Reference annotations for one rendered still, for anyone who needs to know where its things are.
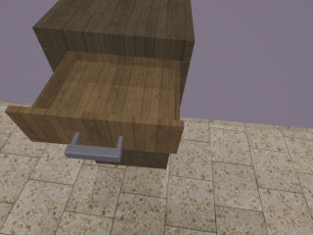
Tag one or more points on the cabinet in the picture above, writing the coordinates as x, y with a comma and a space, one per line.
156, 29

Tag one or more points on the handle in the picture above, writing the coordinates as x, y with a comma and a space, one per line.
93, 153

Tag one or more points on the drawer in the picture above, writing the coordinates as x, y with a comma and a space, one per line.
104, 96

